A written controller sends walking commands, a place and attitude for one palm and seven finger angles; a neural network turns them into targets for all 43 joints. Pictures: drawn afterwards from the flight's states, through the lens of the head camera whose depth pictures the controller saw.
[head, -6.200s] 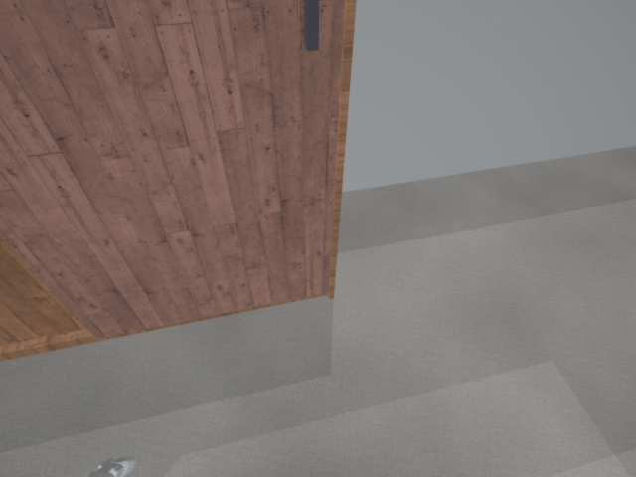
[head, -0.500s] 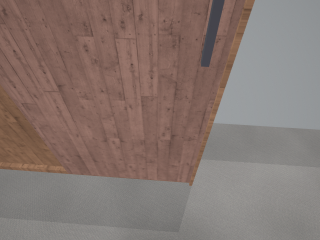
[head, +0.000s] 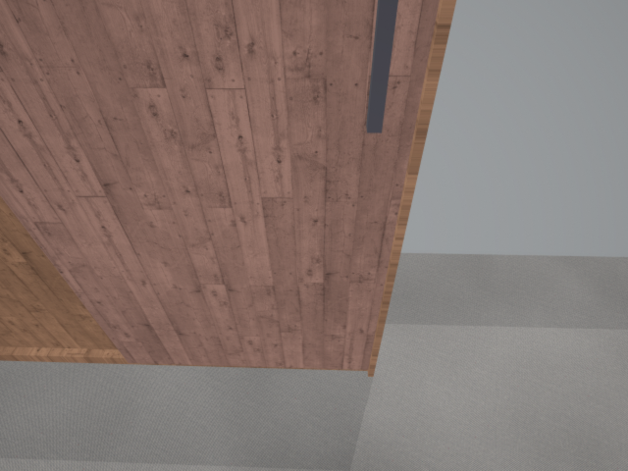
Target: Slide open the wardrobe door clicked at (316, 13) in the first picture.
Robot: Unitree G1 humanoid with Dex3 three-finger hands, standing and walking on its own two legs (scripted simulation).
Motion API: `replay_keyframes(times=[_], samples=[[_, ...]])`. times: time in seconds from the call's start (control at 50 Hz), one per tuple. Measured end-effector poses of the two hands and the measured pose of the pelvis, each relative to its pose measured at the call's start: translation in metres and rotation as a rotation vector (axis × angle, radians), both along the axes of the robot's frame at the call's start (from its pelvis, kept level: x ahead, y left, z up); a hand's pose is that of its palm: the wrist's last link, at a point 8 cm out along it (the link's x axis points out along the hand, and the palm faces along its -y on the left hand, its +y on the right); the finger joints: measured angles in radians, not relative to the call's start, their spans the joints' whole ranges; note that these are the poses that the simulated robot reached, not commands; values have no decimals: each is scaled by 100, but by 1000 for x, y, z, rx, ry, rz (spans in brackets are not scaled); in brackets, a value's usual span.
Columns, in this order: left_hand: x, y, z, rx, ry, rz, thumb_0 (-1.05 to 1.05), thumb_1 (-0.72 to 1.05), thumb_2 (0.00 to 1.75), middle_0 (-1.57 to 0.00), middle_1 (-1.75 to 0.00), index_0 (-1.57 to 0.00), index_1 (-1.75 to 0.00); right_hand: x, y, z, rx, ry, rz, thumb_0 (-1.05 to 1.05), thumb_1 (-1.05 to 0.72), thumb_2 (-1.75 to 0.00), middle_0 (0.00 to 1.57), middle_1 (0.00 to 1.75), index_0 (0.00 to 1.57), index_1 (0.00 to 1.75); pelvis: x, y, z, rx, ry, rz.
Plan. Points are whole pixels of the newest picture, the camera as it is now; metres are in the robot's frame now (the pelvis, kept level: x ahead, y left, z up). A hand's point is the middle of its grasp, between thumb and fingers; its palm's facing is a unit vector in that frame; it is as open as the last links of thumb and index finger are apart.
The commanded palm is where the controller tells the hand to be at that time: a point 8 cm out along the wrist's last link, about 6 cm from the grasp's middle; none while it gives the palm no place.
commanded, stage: look again from close up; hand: right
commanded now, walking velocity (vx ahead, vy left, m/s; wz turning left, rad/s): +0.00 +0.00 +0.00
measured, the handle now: (378, 64) +0.57 -0.06 +0.28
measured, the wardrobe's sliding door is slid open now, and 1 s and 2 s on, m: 0.00 0.00 0.00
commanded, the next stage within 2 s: none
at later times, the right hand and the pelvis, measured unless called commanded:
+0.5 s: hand out of the picture -0.10 -0.24 -0.17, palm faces +0.03 +0.97 -0.25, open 7.4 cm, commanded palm none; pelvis -0.06 -0.04 +0.01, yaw -1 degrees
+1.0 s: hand out of the picture -0.09 -0.27 -0.19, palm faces +0.09 +0.98 -0.15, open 7.4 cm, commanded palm none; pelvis -0.12 -0.09 -0.01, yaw -1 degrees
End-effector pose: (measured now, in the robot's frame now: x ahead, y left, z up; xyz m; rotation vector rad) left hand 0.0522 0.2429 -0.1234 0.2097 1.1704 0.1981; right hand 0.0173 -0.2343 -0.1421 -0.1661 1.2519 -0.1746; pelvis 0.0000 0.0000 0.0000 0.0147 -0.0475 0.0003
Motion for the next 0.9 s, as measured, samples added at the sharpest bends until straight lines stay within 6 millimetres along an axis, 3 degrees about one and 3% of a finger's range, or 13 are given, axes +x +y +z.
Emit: replay_keyframes(times=[0.12, 0.24, 0.44, 0.56, 0.68, 0.8, 0.9], samples=[[-3, -11, 7, 4, -35, -28, 0, 91, 90, -19, -30, -20, -30, -9, -13, 1, 11, -28, 17, 0, -90, -89, 20, 29, 20, 30, -17, -12, 1, 14, -6, -3], [-26, -19, 8, 5, -1, -34, 0, 90, 90, -20, -30, -20, -30, -32, -33, 4, -3, 3, 17, 1, -90, -89, 20, 29, 20, 30, -32, -24, 3, 17, 3, -7], [-71, -26, 5, 5, 102, -9, 1, 90, 90, -20, -30, -20, -30, -103, -57, 9, -31, 146, -23, 0, -90, -90, 19, 29, 20, 30, -50, -38, 7, 12, 11, -11], [-89, -32, 3, 2, 133, 0, 1, 90, 90, -20, -30, -20, -30, -145, -54, 9, -14, 228, -51, 0, -91, -90, 19, 29, 20, 30, -60, -42, 8, 14, 5, -17], [-100, -41, 2, -7, 140, 1, 1, 90, 90, -20, -30, -20, -30, -173, -45, 6, 21, 259, -75, 0, -91, -90, 19, 29, 20, 30, -72, -47, 8, 18, -3, -24], [-118, -54, -1, 1, 128, 30, 0, 90, 90, -20, -30, -20, -30, -181, -41, -10, 67, 258, -81, 1, -90, -90, 20, 29, 20, 30, -86, -57, 1, 45, -21, -31], [-156, -70, -9, 28, 140, 86, 0, 90, 90, -20, -30, -20, -30, -149, -59, -38, 91, 179, -51, 1, -90, -89, 20, 30, 20, 30, -97, -73, -15, 72, -50, -24]])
